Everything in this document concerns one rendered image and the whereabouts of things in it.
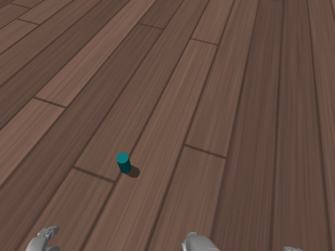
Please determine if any left robot hand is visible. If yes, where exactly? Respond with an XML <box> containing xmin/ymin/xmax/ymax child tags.
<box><xmin>25</xmin><ymin>225</ymin><xmax>60</xmax><ymax>251</ymax></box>

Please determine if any can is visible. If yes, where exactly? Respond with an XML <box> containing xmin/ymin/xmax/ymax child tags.
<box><xmin>116</xmin><ymin>152</ymin><xmax>131</xmax><ymax>173</ymax></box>

